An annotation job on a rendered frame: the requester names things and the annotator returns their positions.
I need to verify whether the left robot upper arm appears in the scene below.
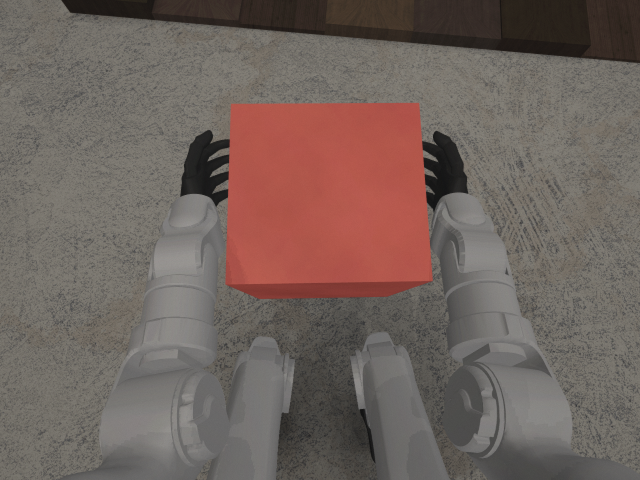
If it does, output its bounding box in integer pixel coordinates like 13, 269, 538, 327
58, 367, 230, 480

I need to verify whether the left robot forearm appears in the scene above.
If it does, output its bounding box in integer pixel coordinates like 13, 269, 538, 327
99, 194, 225, 456

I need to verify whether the left robot thigh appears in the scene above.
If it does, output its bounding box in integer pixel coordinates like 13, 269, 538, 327
206, 346, 295, 480

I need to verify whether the robot right hand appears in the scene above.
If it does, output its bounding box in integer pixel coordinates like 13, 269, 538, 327
422, 131, 468, 211

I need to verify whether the right robot upper arm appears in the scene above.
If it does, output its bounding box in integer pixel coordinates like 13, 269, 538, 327
442, 362, 640, 480

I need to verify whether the right robot forearm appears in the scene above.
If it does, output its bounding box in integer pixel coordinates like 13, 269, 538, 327
430, 192, 573, 437

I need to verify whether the carton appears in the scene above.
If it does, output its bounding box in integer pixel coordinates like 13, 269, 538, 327
225, 103, 433, 299

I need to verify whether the robot right foot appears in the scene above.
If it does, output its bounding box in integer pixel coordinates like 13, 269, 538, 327
360, 409, 375, 463

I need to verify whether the robot left hand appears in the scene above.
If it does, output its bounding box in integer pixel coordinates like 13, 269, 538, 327
180, 130, 230, 207

